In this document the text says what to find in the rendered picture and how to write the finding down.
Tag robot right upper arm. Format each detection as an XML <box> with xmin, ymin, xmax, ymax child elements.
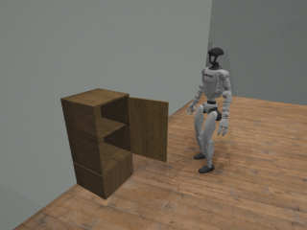
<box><xmin>200</xmin><ymin>67</ymin><xmax>209</xmax><ymax>90</ymax></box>

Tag cupboard door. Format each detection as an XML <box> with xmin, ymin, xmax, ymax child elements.
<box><xmin>129</xmin><ymin>97</ymin><xmax>169</xmax><ymax>162</ymax></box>

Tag robot left hand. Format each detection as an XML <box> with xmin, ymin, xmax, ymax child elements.
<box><xmin>217</xmin><ymin>118</ymin><xmax>228</xmax><ymax>136</ymax></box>

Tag left robot forearm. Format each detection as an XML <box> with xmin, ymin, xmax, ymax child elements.
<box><xmin>222</xmin><ymin>91</ymin><xmax>232</xmax><ymax>119</ymax></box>

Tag right robot forearm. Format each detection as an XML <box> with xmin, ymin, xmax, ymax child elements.
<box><xmin>193</xmin><ymin>87</ymin><xmax>204</xmax><ymax>104</ymax></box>

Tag robot left upper arm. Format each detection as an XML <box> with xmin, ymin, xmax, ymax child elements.
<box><xmin>218</xmin><ymin>70</ymin><xmax>231</xmax><ymax>99</ymax></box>

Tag robot left shin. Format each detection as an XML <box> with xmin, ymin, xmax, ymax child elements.
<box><xmin>203</xmin><ymin>140</ymin><xmax>214</xmax><ymax>168</ymax></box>

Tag robot right hand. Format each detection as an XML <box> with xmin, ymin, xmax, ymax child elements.
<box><xmin>186</xmin><ymin>102</ymin><xmax>197</xmax><ymax>116</ymax></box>

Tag robot right thigh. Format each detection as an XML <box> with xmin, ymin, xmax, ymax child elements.
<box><xmin>194</xmin><ymin>104</ymin><xmax>206</xmax><ymax>138</ymax></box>

